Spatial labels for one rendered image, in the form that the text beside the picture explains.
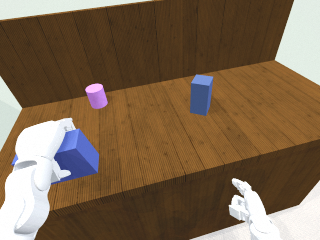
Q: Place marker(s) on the left robot forearm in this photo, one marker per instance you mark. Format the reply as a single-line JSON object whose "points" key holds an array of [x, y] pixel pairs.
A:
{"points": [[26, 206]]}

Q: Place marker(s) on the robot right hand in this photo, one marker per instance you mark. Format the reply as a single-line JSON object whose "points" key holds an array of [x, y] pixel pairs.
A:
{"points": [[243, 208]]}

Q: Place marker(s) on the table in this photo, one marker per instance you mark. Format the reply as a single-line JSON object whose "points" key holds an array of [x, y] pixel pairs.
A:
{"points": [[164, 173]]}

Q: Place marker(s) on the sponge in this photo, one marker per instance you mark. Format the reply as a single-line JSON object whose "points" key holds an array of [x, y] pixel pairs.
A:
{"points": [[75, 154]]}

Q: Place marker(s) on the robot left hand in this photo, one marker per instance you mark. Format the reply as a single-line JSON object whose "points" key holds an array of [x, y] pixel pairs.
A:
{"points": [[44, 140]]}

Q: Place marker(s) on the right robot forearm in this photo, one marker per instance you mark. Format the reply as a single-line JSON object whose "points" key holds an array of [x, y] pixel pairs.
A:
{"points": [[262, 228]]}

